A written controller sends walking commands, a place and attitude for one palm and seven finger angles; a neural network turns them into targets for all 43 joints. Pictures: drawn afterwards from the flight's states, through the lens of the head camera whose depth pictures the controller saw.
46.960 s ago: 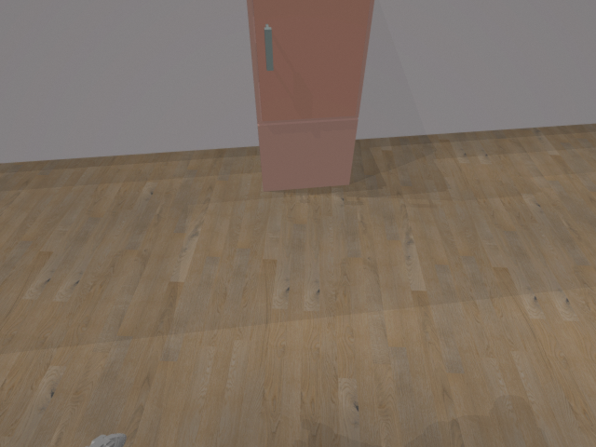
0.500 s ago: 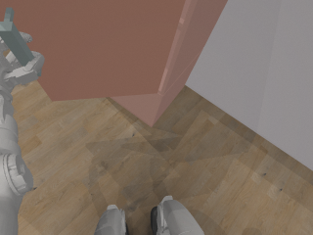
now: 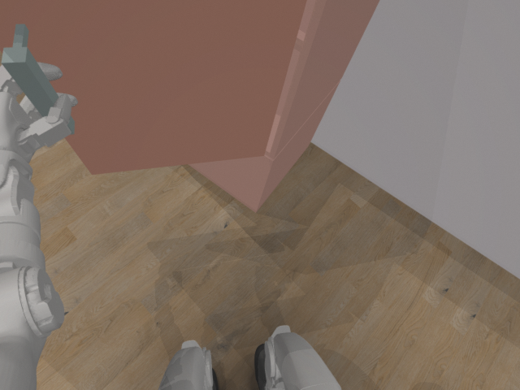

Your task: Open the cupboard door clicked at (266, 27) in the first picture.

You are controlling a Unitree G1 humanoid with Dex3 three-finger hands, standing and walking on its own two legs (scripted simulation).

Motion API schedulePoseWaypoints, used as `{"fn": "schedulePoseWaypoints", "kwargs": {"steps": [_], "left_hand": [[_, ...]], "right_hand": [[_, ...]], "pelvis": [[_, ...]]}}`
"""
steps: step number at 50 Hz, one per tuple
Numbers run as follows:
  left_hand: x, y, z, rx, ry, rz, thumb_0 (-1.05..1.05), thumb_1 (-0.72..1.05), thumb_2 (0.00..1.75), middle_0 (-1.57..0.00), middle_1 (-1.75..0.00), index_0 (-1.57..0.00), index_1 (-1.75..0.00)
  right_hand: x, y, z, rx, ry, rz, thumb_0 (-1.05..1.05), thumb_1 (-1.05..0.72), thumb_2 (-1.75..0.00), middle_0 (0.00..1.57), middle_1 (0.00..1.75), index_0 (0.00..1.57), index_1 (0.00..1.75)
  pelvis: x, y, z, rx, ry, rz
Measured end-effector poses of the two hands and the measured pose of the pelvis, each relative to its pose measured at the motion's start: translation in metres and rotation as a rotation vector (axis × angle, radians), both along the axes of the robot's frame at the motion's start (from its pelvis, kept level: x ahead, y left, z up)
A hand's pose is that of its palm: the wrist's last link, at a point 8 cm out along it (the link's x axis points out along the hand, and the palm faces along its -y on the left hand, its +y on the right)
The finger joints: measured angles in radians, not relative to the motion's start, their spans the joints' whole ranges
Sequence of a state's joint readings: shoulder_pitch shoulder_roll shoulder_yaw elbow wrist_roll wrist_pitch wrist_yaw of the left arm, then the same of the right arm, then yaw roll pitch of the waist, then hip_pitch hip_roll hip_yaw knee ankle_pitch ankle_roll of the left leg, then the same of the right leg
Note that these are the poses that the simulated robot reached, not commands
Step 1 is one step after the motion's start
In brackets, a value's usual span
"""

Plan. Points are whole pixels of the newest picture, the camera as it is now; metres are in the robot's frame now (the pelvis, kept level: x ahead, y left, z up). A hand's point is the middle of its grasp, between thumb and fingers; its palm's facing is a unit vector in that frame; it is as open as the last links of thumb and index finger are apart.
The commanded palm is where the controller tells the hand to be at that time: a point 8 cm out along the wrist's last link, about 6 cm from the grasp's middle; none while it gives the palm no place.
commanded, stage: pull the door open along its arc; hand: left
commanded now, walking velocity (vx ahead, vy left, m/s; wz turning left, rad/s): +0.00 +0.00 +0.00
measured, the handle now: (45, 84) +0.55 +0.27 +0.06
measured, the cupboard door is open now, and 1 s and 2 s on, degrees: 47 88 87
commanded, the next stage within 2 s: open thumb and fingers to let go in 0.84 s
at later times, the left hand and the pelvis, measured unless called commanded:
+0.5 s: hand (108, 205) +0.36 +0.17 +0.05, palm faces +0.37 -0.93 +0.05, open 6.5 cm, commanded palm +0.30 +0.22 +0.06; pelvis +0.01 -0.01 +0.02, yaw +1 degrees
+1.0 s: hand (184, 259) +0.29 +0.08 +0.06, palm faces +0.49 -0.87 +0.00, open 6.4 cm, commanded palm +0.25 +0.13 +0.06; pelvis +0.00 -0.07 +0.02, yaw +6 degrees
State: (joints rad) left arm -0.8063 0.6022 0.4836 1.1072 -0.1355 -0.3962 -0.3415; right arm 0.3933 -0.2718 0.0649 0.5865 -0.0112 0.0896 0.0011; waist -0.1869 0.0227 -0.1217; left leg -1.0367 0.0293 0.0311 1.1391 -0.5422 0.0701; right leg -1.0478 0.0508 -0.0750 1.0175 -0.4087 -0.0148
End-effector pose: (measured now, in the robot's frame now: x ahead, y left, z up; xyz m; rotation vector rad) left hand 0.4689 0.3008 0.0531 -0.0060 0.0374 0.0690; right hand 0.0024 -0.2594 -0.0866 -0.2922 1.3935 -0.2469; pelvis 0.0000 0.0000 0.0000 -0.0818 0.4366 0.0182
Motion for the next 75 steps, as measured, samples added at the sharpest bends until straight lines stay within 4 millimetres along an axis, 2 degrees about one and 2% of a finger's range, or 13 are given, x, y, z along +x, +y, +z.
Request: {"fn": "schedulePoseWaypoints", "kwargs": {"steps": [7, 13, 22, 28, 35, 48, 55, 61, 71, 75], "left_hand": [[-0.032, -0.009, 0.001, 0.009, 0.003, -0.023, 0.00, 0.67, 0.75, -0.29, -1.31, -0.32, -1.33], [-0.073, -0.027, 0.000, 0.000, -0.004, -0.037, 0.00, 0.65, 0.73, -0.30, -1.31, -0.33, -1.33], [-0.128, -0.071, -0.003, -0.056, -0.043, 0.241, 0.00, 0.64, 0.76, -0.31, -1.30, -0.34, -1.27], [-0.159, -0.104, -0.001, -0.030, -0.036, 0.374, 0.00, 0.64, 0.77, -0.31, -1.28, -0.33, -1.28], [-0.188, -0.137, 0.001, 0.007, -0.026, 0.442, 0.00, 0.64, 0.77, -0.31, -1.28, -0.31, -1.30], [-0.221, -0.182, 0.003, 0.003, 0.003, 0.437, 0.01, 0.65, 0.76, -0.28, -1.31, -0.32, -1.32], [-0.216, -0.180, 0.002, 0.053, -0.026, 0.455, 0.00, 0.59, 0.76, -0.33, -1.31, -0.34, -1.32], [-0.210, -0.172, 0.003, 0.032, -0.022, 0.452, 0.01, 0.39, 0.68, -0.35, -1.29, -0.35, -1.30], [-0.211, -0.170, 0.003, 0.012, -0.019, 0.425, 0.00, -0.18, 0.43, -0.32, -1.23, -0.34, -1.23], [-0.212, -0.169, 0.002, 0.007, -0.021, 0.419, 0.00, -0.34, 0.37, -0.30, -1.17, -0.32, -1.17]], "right_hand": [[0.022, 0.001, 0.008, 0.029, -0.072, -0.010, 0.01, -0.91, -0.90, 0.20, 0.30, 0.21, 0.30], [0.062, 0.002, 0.015, 0.053, -0.199, 0.026, 0.01, -0.91, -0.90, 0.20, 0.30, 0.21, 0.30], [0.136, 0.011, 0.012, 0.119, -0.394, 0.160, 0.01, -0.91, -0.90, 0.20, 0.30, 0.20, 0.30], [0.161, 0.021, 0.008, 0.175, -0.447, 0.230, 0.01, -0.91, -0.90, 0.20, 0.30, 0.20, 0.30], [0.166, 0.016, 0.006, 0.193, -0.460, 0.270, 0.01, -0.91, -0.90, 0.20, 0.30, 0.20, 0.30], [0.163, -0.022, 0.007, 0.161, -0.484, 0.277, 0.01, -0.91, -0.90, 0.20, 0.30, 0.20, 0.30], [0.171, -0.029, 0.003, 0.143, -0.497, 0.289, 0.01, -0.91, -0.90, 0.20, 0.30, 0.20, 0.30], [0.173, -0.023, 0.002, 0.157, -0.503, 0.286, 0.01, -0.91, -0.90, 0.20, 0.30, 0.20, 0.30], [0.168, -0.010, 0.003, 0.170, -0.491, 0.288, 0.01, -0.91, -0.90, 0.20, 0.30, 0.20, 0.30], [0.166, -0.005, 0.004, 0.166, -0.490, 0.290, 0.01, -0.91, -0.90, 0.20, 0.30, 0.20, 0.30]], "pelvis": [[0.009, -0.001, 0.010, 0.010, -0.030, -0.010], [0.015, -0.001, 0.019, 0.021, -0.064, -0.014], [0.013, -0.009, 0.017, 0.047, -0.097, -0.001], [0.009, -0.021, 0.015, 0.065, -0.125, 0.013], [0.006, -0.040, 0.016, 0.080, -0.157, 0.038], [0.005, -0.064, 0.020, 0.104, -0.185, 0.061], [-0.002, -0.072, 0.016, 0.112, -0.181, 0.070], [-0.003, -0.071, 0.017, 0.112, -0.176, 0.071], [-0.001, -0.060, 0.018, 0.104, -0.178, 0.066], [-0.001, -0.054, 0.018, 0.099, -0.180, 0.064]]}}
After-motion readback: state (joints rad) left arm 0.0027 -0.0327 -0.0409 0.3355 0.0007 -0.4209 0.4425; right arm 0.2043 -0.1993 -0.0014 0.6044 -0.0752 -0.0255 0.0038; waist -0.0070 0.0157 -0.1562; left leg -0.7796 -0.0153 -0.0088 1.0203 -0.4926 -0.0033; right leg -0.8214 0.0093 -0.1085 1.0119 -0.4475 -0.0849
